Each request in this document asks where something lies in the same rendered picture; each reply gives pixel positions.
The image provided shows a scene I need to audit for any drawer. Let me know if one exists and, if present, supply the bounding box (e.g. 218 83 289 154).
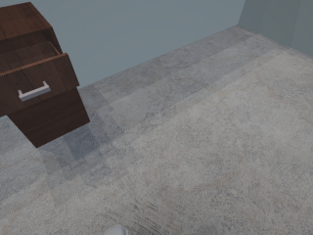
0 41 80 118

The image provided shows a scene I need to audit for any cabinet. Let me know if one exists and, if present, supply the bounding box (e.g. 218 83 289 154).
0 2 90 149

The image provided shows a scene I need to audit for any handle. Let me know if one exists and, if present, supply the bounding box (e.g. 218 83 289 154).
18 80 51 102

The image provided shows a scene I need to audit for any left robot thigh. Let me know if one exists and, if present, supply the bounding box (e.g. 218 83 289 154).
103 225 129 235

